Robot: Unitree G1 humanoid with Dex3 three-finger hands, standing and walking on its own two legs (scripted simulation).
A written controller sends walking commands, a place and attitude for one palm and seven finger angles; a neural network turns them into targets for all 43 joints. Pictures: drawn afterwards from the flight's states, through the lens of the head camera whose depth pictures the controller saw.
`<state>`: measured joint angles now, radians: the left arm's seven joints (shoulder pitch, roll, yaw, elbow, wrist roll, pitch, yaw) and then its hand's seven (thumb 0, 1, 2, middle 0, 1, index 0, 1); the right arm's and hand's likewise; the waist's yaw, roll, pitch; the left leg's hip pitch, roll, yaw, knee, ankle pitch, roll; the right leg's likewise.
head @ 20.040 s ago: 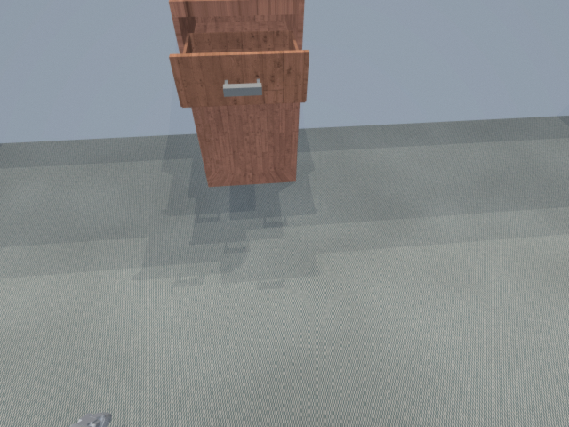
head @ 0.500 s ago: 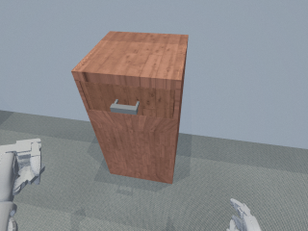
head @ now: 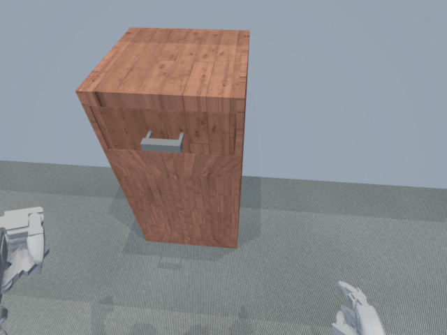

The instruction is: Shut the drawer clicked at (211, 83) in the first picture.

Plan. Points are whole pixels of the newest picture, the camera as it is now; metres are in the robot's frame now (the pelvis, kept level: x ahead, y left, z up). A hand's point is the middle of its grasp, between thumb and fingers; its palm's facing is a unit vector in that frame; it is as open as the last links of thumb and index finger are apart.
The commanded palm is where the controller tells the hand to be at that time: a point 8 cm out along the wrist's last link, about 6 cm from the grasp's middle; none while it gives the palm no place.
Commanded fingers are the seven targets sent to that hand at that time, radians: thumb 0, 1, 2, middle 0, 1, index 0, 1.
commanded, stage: step back with the hand held close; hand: left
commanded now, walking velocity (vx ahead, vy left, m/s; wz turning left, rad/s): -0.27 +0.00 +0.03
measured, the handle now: (163, 140) +0.63 +0.22 -0.05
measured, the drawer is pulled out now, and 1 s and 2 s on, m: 0.00 0.00 0.00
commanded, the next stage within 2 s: stop stepping back and stand still in 1.26 s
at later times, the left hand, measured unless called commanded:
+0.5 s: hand (26, 283) +0.15 +0.24 +0.16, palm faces +0.41 -0.77 -0.49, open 3.2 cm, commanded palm +0.08 +0.28 +0.18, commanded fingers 0.00 0.90 0.90 -1.40 -1.60 -1.40 -1.60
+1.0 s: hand (11, 333) +0.10 +0.23 +0.16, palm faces +0.34 -0.79 -0.50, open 3.2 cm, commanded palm +0.02 +0.28 +0.18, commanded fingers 0.00 0.90 0.90 -1.40 -1.60 -1.40 -1.60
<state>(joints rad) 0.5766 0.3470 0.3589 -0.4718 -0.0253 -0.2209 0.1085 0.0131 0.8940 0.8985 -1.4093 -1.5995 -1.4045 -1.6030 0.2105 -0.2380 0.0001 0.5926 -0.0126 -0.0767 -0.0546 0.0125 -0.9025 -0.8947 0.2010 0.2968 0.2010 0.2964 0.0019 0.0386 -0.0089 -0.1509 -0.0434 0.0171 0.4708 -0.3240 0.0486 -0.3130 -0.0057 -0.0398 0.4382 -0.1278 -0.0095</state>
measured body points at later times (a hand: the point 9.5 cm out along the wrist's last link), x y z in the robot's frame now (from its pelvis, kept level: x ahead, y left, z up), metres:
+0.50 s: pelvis -0.05 +0.00 -0.02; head -0.04 -0.01 +0.43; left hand +0.12 +0.28 +0.19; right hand +0.11 -0.24 -0.10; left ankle -0.05 +0.08 -0.74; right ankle +0.06 -0.12 -0.74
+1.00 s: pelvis -0.09 -0.01 -0.02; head -0.06 +0.01 +0.43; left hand +0.08 +0.27 +0.19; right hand +0.10 -0.25 -0.09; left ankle -0.05 +0.09 -0.74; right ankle +0.02 -0.12 -0.74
